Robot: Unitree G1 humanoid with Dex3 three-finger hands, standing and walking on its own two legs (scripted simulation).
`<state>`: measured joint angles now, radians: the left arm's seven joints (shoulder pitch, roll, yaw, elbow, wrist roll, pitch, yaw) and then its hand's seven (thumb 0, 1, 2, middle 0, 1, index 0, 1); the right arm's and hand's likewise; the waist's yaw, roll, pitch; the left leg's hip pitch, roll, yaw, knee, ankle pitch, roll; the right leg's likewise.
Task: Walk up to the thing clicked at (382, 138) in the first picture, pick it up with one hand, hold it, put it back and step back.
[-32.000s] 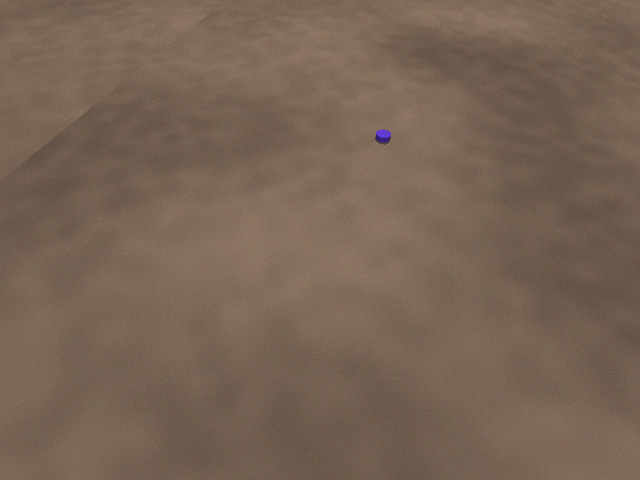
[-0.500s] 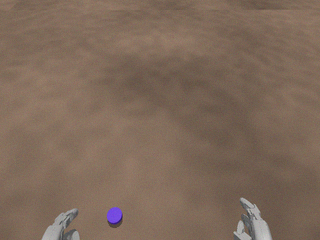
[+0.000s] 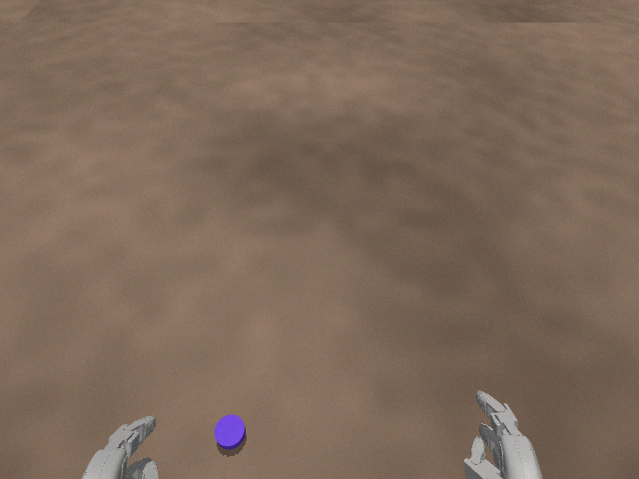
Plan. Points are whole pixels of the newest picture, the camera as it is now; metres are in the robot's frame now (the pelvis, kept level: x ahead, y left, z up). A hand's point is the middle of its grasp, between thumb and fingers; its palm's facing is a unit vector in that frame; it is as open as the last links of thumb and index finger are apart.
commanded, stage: home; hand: left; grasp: from above
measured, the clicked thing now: (230, 431) +0.42 +0.21 -0.70
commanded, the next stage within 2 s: stand in 0.66 s
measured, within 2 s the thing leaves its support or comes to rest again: neither
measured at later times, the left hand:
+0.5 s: hand out of the picture +0.16 +0.18 -0.05, palm faces +0.04 -0.98 -0.20, open 7.4 cm
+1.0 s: hand out of the picture +0.13 +0.23 -0.10, palm faces +0.02 -0.94 -0.34, open 7.4 cm
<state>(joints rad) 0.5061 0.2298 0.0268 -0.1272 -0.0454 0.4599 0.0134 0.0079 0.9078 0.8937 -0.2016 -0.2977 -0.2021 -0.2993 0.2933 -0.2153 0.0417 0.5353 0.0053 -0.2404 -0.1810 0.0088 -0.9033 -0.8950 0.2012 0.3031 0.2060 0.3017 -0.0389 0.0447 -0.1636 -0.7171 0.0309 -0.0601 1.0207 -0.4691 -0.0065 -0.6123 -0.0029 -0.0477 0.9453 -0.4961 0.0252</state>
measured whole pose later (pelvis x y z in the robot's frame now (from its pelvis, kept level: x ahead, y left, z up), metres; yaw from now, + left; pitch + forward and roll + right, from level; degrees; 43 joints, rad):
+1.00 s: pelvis -0.01 +0.00 +0.03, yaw +0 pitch +1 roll +0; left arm 0.23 0.30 0.04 0.60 0.05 0.08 0.03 0.01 0.91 0.89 -0.20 -0.30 -0.21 -0.30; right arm 0.17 -0.29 -0.02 0.82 -0.05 -0.05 -0.01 0.01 -0.90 -0.89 0.20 0.30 0.21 0.30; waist 0.02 -0.01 0.03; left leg -0.46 -0.01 -0.02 0.81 -0.38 0.01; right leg -0.39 -0.05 -0.01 0.81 -0.44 0.03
